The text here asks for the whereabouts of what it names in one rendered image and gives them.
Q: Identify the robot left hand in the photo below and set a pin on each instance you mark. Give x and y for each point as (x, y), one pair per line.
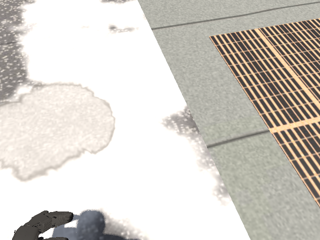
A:
(42, 222)

